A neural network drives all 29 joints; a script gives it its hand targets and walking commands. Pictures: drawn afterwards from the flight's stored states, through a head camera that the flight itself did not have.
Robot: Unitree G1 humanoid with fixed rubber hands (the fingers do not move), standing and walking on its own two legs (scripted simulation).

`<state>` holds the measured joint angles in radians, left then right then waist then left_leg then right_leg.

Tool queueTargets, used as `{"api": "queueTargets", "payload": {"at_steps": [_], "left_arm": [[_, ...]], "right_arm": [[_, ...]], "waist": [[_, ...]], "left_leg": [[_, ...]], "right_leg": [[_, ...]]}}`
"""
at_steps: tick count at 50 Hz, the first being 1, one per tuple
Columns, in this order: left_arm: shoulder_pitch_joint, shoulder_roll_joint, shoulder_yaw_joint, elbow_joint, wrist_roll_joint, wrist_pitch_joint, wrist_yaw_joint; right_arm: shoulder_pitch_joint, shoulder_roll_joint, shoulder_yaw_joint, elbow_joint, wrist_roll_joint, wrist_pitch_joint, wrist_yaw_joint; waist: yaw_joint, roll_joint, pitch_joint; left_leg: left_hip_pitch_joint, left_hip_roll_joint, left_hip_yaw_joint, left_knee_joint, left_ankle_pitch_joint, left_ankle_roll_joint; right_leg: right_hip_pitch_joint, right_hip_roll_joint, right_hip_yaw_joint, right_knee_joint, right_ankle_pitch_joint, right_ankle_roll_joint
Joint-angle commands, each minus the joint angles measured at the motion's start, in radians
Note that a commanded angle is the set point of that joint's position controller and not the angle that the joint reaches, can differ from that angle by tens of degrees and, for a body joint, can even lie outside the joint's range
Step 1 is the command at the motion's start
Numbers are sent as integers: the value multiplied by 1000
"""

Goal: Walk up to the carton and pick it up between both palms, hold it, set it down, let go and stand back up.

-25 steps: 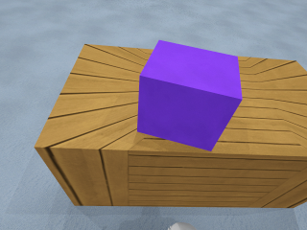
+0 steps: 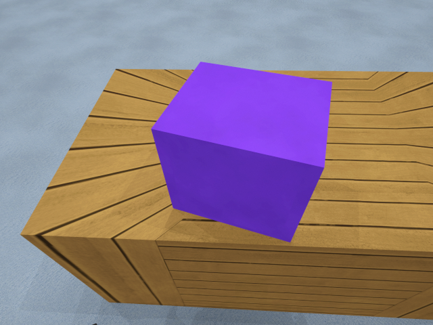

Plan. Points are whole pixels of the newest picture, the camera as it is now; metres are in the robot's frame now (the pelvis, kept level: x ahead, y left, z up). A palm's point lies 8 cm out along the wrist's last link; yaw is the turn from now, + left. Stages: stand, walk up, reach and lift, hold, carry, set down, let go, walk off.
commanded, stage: walk up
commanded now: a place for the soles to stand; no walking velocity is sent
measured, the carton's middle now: (244, 151) +0.49 -0.04 +0.03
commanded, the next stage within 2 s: none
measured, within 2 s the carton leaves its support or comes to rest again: neither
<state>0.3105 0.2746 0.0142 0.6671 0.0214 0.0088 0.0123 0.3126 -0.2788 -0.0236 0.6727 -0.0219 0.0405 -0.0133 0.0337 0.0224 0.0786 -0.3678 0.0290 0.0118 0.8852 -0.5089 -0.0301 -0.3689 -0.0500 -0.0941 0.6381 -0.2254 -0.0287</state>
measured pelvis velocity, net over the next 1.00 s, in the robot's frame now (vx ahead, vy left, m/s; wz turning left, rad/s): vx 0.06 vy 0.02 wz -0.03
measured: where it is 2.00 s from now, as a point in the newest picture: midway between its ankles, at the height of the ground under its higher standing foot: outside the picture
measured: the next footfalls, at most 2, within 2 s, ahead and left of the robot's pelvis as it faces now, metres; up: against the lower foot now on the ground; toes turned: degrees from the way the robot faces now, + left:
left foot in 0.08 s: +0.05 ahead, +0.13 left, +0.00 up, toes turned +2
right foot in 1.66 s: +0.21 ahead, -0.05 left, +0.00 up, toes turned -4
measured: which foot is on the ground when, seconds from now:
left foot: up 0.00-0.06, down 0.08-1.00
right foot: down 0.00-1.00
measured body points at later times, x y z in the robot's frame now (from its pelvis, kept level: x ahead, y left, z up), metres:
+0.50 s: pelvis +0.01 +0.02 +0.01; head +0.01 +0.01 +0.46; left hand +0.08 +0.29 -0.10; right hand +0.12 -0.24 -0.11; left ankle +0.01 +0.13 -0.72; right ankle +0.07 -0.11 -0.72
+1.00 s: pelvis +0.06 +0.02 +0.00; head +0.08 +0.01 +0.45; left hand +0.13 +0.28 -0.11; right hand +0.13 -0.25 -0.12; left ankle +0.01 +0.14 -0.72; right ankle +0.07 -0.11 -0.72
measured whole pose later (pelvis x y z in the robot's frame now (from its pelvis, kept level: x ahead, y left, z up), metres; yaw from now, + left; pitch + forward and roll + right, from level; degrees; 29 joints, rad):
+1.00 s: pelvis +0.06 +0.02 +0.00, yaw -2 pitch +0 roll +0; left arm 0.41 0.27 0.01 0.66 0.03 -0.02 0.00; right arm 0.35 -0.29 -0.02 0.72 -0.04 0.01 0.02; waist 0.01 0.02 0.01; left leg -0.20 0.02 0.03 0.60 -0.40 0.01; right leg -0.32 -0.01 -0.01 0.62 -0.31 0.01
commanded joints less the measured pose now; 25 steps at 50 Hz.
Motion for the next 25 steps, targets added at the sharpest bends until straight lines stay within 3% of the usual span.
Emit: {"api": "queueTargets", "payload": {"at_steps": [1,2,3,4,5,6,7,8,10,11,14,18,25], "left_arm": [[-17,200,53,-89,-4,-7,11],[-38,199,47,-94,-10,-5,7],[-33,180,39,-98,-16,-4,1],[1,125,23,-108,-27,-7,-6],[52,89,18,-92,-42,-2,-6],[55,95,27,-73,-30,7,-3],[57,113,32,-68,-24,5,-5],[45,135,36,-67,-24,-4,-6],[33,148,35,-65,-18,-25,-5],[35,149,34,-66,-15,-31,-4],[28,156,37,-63,-17,-29,-5],[38,155,34,-61,-19,-32,-10],[38,150,31,-68,-17,-40,-11]], "right_arm": [[84,-79,-41,-41,0,-17,9],[92,-87,-44,-41,2,-26,13],[81,-111,-49,-45,1,-35,15],[46,-162,-57,-52,-3,-41,15],[-39,-190,-60,-58,20,-39,13],[-106,-190,-57,-54,33,-35,15],[-143,-159,-42,-56,38,-34,19],[-134,-134,-30,-53,35,-34,22],[-90,-130,-22,-46,31,-38,26],[-71,-135,-22,-39,32,-38,29],[-53,-127,-23,-31,32,-27,35],[-41,-139,-22,-21,25,-36,34],[-46,-137,-14,-14,24,-47,32]], "waist": [[-44,-141,-101],[-64,-122,-105],[-66,-77,-107],[-51,59,-117],[-8,115,-95],[2,120,-44],[18,112,-10],[13,77,8],[-7,66,-32],[-15,66,-61],[-30,35,-19],[-32,-35,-3],[-32,-59,-85]], "left_leg": [[147,1,0,-239,178,39],[211,-1,-9,-335,262,55],[248,24,-66,-393,306,78],[231,146,-237,-476,245,124],[40,229,-325,-556,75,185],[-134,223,-278,-578,-23,211],[-154,173,-219,-572,-29,179],[-106,123,-161,-542,54,140],[-18,95,-112,-468,269,102],[19,94,-105,-452,279,97],[30,76,-111,-479,50,100],[56,71,-105,-466,118,91],[118,75,-88,-448,238,87]], "right_leg": [[-9,-246,275,-205,65,-154],[-55,-227,248,-184,14,-119],[-98,-196,212,-154,-42,-74],[-122,-118,125,-57,-136,-19],[11,-3,29,32,-216,24],[144,3,60,56,-187,19],[166,-2,75,-6,-139,15],[144,-9,79,-76,-65,15],[147,-44,105,-119,77,4],[142,-58,122,-133,72,-1],[54,-75,170,-203,-155,-6],[26,-76,186,-235,-132,-7],[75,-82,189,-218,-27,-16]]}}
